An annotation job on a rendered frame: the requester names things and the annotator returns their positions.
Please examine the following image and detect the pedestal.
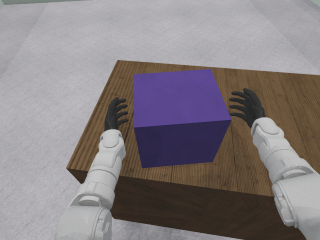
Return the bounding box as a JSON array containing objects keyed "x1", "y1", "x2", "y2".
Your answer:
[{"x1": 66, "y1": 60, "x2": 320, "y2": 240}]

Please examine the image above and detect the left robot forearm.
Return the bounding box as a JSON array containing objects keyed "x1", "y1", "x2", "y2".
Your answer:
[{"x1": 54, "y1": 129, "x2": 126, "y2": 240}]

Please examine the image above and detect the carton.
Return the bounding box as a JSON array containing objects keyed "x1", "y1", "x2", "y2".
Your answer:
[{"x1": 133, "y1": 69, "x2": 232, "y2": 168}]

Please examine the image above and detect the right robot forearm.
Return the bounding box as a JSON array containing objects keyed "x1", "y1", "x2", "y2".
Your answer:
[{"x1": 251, "y1": 117, "x2": 320, "y2": 184}]

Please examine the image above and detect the robot right hand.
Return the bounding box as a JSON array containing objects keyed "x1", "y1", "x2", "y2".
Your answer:
[{"x1": 229, "y1": 88, "x2": 266, "y2": 129}]

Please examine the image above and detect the robot right upper arm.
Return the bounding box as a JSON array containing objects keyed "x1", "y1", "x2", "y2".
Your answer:
[{"x1": 272, "y1": 173, "x2": 320, "y2": 240}]

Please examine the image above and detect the robot left hand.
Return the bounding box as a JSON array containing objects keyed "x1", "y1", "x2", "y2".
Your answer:
[{"x1": 104, "y1": 97, "x2": 129, "y2": 132}]

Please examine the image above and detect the robot left upper arm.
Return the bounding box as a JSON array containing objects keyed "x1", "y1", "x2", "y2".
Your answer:
[{"x1": 55, "y1": 205, "x2": 112, "y2": 240}]

